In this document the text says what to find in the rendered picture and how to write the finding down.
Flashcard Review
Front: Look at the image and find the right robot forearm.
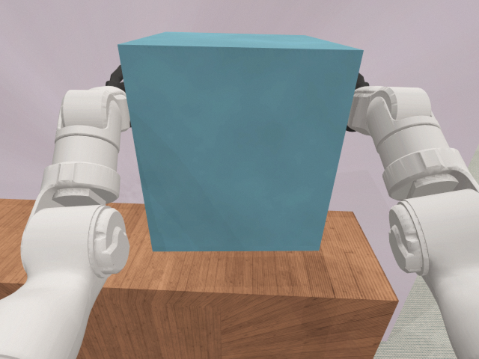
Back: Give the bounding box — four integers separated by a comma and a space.
347, 86, 479, 201

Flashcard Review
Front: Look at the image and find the right robot upper arm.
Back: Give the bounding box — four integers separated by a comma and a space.
388, 188, 479, 359

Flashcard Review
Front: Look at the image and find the left robot hand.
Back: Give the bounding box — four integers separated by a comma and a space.
106, 65, 131, 127

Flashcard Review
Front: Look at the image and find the left robot upper arm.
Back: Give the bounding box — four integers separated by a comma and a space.
0, 205, 129, 359

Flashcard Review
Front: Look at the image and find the left robot forearm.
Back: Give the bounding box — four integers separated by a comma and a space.
21, 86, 130, 272

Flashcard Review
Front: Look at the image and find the pedestal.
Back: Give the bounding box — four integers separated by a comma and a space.
0, 199, 399, 359

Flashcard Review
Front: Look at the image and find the right robot hand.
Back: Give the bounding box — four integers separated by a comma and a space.
346, 73, 369, 132

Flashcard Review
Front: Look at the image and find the carton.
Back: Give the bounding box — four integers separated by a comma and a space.
118, 31, 364, 251

